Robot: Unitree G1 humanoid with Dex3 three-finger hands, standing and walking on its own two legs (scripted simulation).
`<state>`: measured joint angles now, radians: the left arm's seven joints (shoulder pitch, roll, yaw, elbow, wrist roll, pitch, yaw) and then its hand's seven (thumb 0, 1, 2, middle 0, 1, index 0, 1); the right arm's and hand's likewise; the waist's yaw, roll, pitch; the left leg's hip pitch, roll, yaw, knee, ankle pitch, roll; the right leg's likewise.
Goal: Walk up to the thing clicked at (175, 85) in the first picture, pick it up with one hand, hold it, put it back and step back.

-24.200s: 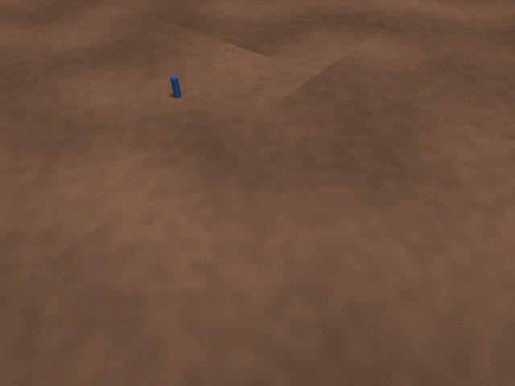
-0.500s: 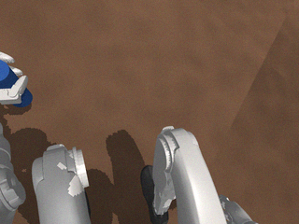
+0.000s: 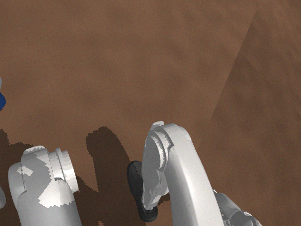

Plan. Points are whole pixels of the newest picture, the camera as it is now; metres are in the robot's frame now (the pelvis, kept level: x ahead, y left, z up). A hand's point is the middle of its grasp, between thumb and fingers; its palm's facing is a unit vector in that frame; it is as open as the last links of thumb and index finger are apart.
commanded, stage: lower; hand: left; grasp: from the side
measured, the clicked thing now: out of the picture +0.47 +0.30 -0.16
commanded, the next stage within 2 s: loosen in 0.80 s
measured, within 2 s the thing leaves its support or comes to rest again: rests again in 1.12 s
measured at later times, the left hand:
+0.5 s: hand out of the picture +0.48 +0.29 -0.16, palm faces +0.29 -0.96 -0.02, open 7.4 cm
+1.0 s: hand out of the picture +0.48 +0.29 -0.18, palm faces +0.31 -0.95 -0.02, open 7.4 cm
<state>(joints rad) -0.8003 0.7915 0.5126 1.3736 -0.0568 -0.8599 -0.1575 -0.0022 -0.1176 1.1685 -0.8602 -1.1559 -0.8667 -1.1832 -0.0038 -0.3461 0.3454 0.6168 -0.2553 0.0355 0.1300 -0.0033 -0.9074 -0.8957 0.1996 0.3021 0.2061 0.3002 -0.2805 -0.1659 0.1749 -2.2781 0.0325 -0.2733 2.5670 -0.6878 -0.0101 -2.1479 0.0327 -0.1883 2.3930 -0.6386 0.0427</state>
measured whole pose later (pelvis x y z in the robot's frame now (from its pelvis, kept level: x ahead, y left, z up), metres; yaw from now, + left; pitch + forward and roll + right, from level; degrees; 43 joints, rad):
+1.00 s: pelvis -0.01 +0.01 +0.00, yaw -4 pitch +15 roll -19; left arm -0.81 0.98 0.47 1.54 -0.06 -1.02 -0.05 0.00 -0.11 1.15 -0.87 -1.13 -0.88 -1.15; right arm -0.15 -0.37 0.56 0.54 -0.36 0.06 0.11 -0.01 -0.90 -0.89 0.20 0.30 0.21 0.30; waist -0.30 -0.28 0.30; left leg -2.23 0.03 -0.40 2.63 -0.73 -0.01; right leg -2.06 0.08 -0.28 2.36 -0.63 0.08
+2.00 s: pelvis -0.01 +0.01 +0.01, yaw -3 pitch +19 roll -17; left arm -0.79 1.01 0.53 1.32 -0.08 -0.76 -0.24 -0.01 -0.53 0.07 -0.12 -0.09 -0.13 -0.08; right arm -0.04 -0.37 0.43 0.55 -0.24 0.11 0.08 0.00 -0.91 -0.89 0.20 0.30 0.21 0.30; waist -0.25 -0.17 0.19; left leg -2.25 0.05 -0.32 2.57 -0.70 0.03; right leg -2.09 0.06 -0.22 2.33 -0.62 0.07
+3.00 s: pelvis +0.06 +0.00 +0.33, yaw +11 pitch +23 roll -3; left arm 0.08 0.32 0.14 0.38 0.00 0.15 0.14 -0.01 -0.50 0.08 -0.07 -0.06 -0.07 -0.06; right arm 0.19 -0.24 0.00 0.52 0.05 0.02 -0.11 0.00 -0.90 -0.90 0.20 0.30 0.21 0.30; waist -0.06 0.01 -0.18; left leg -1.22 0.06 -0.05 1.40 -0.58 -0.02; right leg -1.18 0.00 -0.06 1.35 -0.57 0.00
